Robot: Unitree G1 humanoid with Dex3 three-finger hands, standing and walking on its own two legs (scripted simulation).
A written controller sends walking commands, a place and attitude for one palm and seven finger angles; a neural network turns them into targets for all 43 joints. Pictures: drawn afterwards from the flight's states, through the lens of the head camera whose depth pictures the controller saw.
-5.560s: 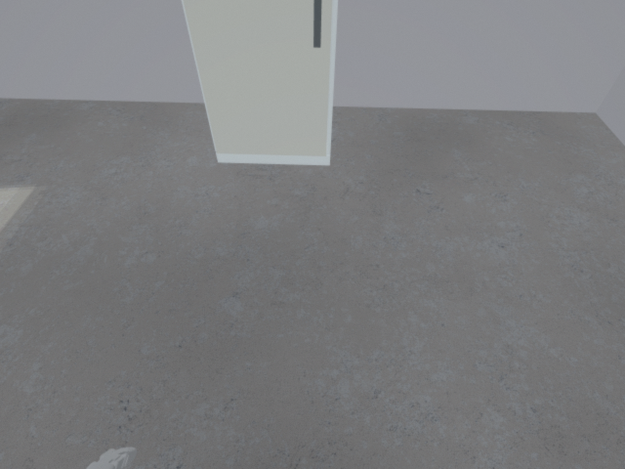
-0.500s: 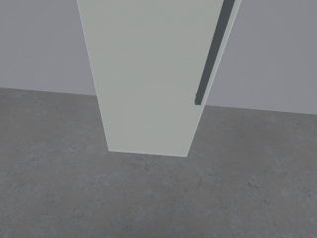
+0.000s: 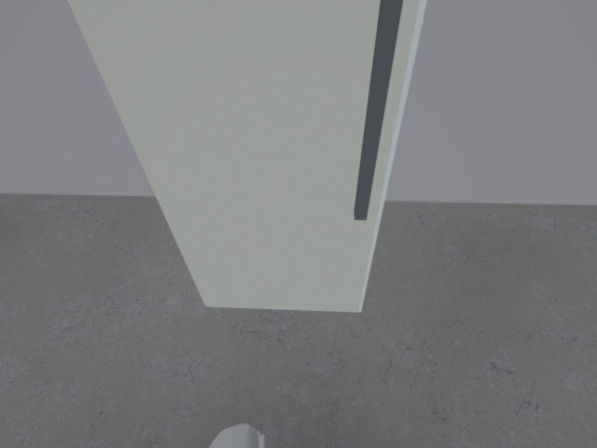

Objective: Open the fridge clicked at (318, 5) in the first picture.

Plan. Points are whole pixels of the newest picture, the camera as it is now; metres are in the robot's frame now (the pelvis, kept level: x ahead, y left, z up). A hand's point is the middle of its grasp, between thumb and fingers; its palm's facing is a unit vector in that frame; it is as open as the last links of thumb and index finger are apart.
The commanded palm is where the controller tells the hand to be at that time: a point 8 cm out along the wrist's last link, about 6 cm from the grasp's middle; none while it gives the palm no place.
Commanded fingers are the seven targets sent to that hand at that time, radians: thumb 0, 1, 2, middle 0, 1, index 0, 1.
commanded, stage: take the last steps up to it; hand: right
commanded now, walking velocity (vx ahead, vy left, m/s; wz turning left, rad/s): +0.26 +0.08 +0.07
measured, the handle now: (371, 124) +0.64 -0.10 +0.09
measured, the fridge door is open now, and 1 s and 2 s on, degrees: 0 0 0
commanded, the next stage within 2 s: come to a stop and stand still in 0.28 s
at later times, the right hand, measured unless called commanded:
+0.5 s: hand (382, 409) +0.23 -0.12 -0.17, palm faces +0.00 +0.97 -0.23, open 7.2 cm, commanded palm none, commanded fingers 0.00 -0.90 -0.90 0.20 0.30 0.20 0.30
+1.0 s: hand (393, 445) +0.18 -0.13 -0.18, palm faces -0.01 +0.96 -0.27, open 7.4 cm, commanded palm none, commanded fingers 0.00 -0.90 -0.90 0.20 0.30 0.20 0.30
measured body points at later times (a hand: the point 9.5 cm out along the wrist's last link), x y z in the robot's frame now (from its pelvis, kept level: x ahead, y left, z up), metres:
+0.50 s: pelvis +0.16 +0.07 -0.01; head +0.18 +0.08 +0.44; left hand +0.17 +0.29 -0.17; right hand +0.23 -0.17 -0.15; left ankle +0.20 +0.14 -0.74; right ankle +0.17 -0.07 -0.70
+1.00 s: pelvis +0.15 +0.07 -0.01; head +0.18 +0.09 +0.43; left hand +0.22 +0.30 -0.17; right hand +0.18 -0.18 -0.16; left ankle +0.11 +0.18 -0.75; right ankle +0.21 -0.06 -0.74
